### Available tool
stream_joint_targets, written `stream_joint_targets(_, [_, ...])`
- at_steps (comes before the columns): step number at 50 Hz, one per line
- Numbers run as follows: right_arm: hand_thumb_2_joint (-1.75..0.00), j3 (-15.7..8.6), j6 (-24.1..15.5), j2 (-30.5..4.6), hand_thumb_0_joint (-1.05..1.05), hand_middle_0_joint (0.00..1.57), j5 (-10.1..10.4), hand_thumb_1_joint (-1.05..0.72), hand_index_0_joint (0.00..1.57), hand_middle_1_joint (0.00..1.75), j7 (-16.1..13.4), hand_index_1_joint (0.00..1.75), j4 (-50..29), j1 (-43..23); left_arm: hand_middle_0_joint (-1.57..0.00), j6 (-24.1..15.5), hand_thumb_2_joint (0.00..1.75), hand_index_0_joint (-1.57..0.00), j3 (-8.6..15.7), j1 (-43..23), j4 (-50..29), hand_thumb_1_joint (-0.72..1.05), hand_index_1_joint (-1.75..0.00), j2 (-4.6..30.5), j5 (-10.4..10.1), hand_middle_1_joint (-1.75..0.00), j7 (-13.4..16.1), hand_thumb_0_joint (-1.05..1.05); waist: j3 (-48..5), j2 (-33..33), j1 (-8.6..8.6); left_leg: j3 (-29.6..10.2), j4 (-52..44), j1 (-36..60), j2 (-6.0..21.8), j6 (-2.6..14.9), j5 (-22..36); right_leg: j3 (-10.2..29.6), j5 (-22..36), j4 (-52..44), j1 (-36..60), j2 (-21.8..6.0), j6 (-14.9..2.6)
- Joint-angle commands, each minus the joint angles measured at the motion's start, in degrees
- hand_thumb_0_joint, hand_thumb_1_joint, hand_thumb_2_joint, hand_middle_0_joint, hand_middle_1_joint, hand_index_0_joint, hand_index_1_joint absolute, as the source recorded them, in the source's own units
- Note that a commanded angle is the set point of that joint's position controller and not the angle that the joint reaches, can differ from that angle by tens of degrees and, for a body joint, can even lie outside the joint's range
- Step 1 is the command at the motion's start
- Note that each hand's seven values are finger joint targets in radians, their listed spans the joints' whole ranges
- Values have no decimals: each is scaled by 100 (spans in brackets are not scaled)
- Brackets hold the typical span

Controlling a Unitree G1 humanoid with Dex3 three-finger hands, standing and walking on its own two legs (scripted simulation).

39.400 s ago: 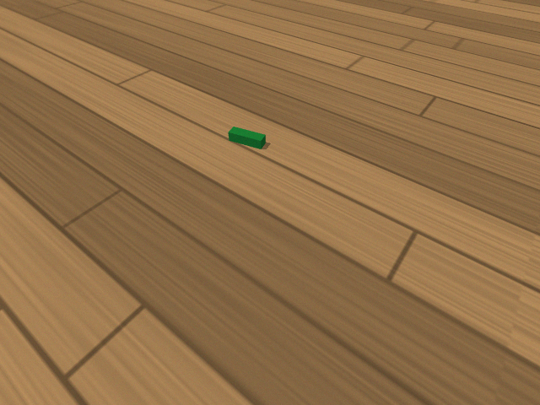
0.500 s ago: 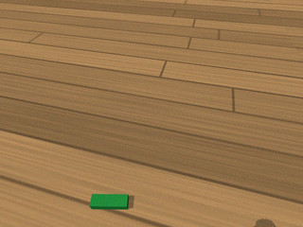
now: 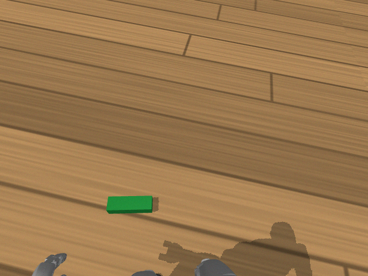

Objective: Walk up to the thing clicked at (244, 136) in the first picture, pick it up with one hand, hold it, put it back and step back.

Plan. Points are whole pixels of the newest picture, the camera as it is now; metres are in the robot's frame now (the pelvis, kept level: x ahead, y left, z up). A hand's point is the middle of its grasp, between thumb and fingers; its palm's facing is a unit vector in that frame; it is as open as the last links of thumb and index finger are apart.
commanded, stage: step back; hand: left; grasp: from above
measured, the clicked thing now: (130, 204) +0.48 +0.24 -0.74
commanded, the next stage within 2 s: none
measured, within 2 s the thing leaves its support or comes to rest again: neither
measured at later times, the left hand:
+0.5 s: hand out of the picture -0.03 +0.23 -0.13, palm faces -0.02 -0.91 -0.42, open 7.4 cm
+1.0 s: hand out of the picture -0.23 +0.23 -0.16, palm faces -0.03 -0.91 -0.40, open 7.4 cm
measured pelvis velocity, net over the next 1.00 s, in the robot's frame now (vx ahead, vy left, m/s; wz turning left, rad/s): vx -0.31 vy -0.05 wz -0.04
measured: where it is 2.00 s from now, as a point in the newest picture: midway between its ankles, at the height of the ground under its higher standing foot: outside the picture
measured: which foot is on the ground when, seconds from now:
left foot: down 0.00-0.28, up 0.30-0.62, down 0.64-1.00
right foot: up 0.00-0.24, down 0.26-0.66, up 0.68-1.00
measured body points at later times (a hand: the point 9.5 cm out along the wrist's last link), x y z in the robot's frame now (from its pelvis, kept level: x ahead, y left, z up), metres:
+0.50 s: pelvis -0.14 -0.04 +0.00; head -0.09 -0.06 +0.45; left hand -0.03 +0.27 -0.10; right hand -0.06 -0.37 -0.13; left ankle -0.16 +0.10 -0.66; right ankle -0.10 -0.14 -0.73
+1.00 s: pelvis -0.31 -0.05 -0.01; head -0.25 -0.04 +0.43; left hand -0.23 +0.28 -0.13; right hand -0.17 -0.36 -0.11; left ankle -0.21 +0.08 -0.73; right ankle -0.36 -0.19 -0.71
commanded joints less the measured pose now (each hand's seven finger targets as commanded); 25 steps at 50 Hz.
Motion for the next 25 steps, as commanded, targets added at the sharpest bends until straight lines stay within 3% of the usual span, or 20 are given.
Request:
stream_joint_targets(1, [-90,-408,-119,-1602,0,20,28,-90,20,30,-121,30,-452,311,-20,-140,90,-20,307,120,-521,90,-30,949,-1,-30,74,0,-1421,892,-152,-1605,-463,1819,1645,930,3646,5,-118,-563,-405,-197,53])
stream_joint_targets(4, [-90,-434,-128,-1696,0,20,4,-90,20,30,-90,30,-576,232,-20,-134,90,-20,344,337,-509,90,-30,940,9,-30,37,0,-1461,966,-111,-1706,-649,1438,1757,938,3050,-133,-115,-714,-83,-244,-9])
stream_joint_targets(5, [-90,-451,-133,-1739,0,20,6,-90,20,30,-84,30,-614,131,-20,-133,90,-20,338,478,-504,90,-30,906,21,-30,29,0,-1557,1008,-44,-1789,-661,1501,1883,1053,2728,-184,-94,-925,-42,-353,-47])
stream_joint_targets(7, [-90,-441,-129,-1736,0,20,-4,-90,20,30,-64,30,-681,56,-20,-145,90,-20,375,527,-494,90,-30,953,36,-30,-11,0,-1570,865,-50,-1742,-727,1088,1845,1030,2182,-307,-78,-1104,245,-403,-78])
stream_joint_targets(9, [-90,-439,-113,-1827,0,20,-5,-90,20,30,-45,30,-712,-119,-20,-138,90,-20,410,821,-444,90,-30,932,35,-30,-77,0,-1610,1037,89,-1741,-842,777,1859,877,1548,-486,67,-1716,580,-560,-190])
stream_joint_targets(10, [-90,-427,-97,-1825,0,20,1,-90,20,30,-29,30,-732,-254,-20,-156,90,-20,412,1018,-394,90,-30,913,37,-30,-98,0,-1661,1014,187,-1560,-754,597,1731,764,1305,-556,300,-2200,840,-590,-243])
stream_joint_targets(12, [-90,-396,-42,-1764,0,20,50,-90,20,30,-3,30,-741,-496,-20,-189,90,-20,446,1523,-195,90,-30,859,77,-30,-110,0,-1653,947,436,-1232,-446,-146,1456,369,697,-701,1228,-3392,1670,-602,-402])
stream_joint_targets(13, [-90,-331,-24,-1583,0,20,101,-90,20,30,6,30,-715,-325,-20,-231,90,-20,502,1413,-282,90,-30,1108,157,-30,-105,0,-1437,257,336,-962,96,-747,984,3,63,240,893,-3995,1689,-1068,-596])
stream_joint_targets(14, [-90,-271,-29,-1299,0,20,134,-90,20,30,7,30,-811,-493,-20,-243,90,-20,613,1105,-478,90,-30,1602,143,-30,-116,0,-946,-1064,390,-473,1204,-1531,-175,-364,-1242,1863,678,-4689,1125,-2140,-1221])
stream_joint_targets(15, [-90,-367,14,-1455,0,20,113,-90,20,30,-55,30,-734,-516,-20,-245,90,-20,662,615,-755,90,-30,1965,190,-30,-113,0,-613,-1335,469,-701,2720,-1066,-395,-480,-2093,2517,690,-4978,-234,-2965,-1914])
stream_joint_targets(16, [-90,-369,34,-1544,0,20,100,-90,20,30,-40,30,-607,-294,-20,-276,90,-20,600,269,-913,90,-30,1686,170,-30,-92,0,-435,-940,290,-1074,3413,-860,-431,-485,-1770,2173,851,-4962,-593,-2809,-1850])
stream_joint_targets(17, [-90,-339,22,-1470,0,20,160,-90,20,30,-23,30,-469,34,-20,-299,90,-20,494,-113,-966,90,-30,1330,120,-30,-42,0,-444,-420,33,-1226,3568,-935,-586,-435,-1316,1198,1844,-4610,-171,-2224,-1491])
stream_joint_targets(18, [-90,-309,-1,-1405,0,20,190,-90,20,30,-20,30,-414,238,-20,-310,90,-20,460,-288,-993,90,-30,1219,145,-30,-10,0,-560,-399,-124,-1151,3639,-944,-645,-405,-1098,556,2494,-4345,71,-1847,-1184])
stream_joint_targets(19, [-90,-268,-39,-1381,0,20,186,-90,20,30,-32,30,-427,337,-20,-312,90,-20,478,-215,-999,90,-30,1196,157,-30,-3,0,-747,-555,-76,-1015,3631,-923,-649,-424,-1036,319,2664,-4223,337,-1718,-1072])
stream_joint_targets(22, [-90,-232,-58,-1403,0,20,145,-90,20,30,-56,30,-499,349,-20,-320,90,-20,457,234,-1061,90,-30,1061,168,-30,22,0,-1132,-507,247,-867,3271,-1230,-513,-541,-1389,312,3333,-3874,1535,-1909,-1289])
stream_joint_targets(25, [-90,-221,-77,-1313,0,20,109,-90,20,30,-63,30,-665,111,-20,-285,90,-20,455,647,-1056,90,-30,1092,175,-30,73,0,-1268,-601,515,-675,2182,-1304,-310,-558,-1707,395,4011,-3575,2317,-2058,-1406])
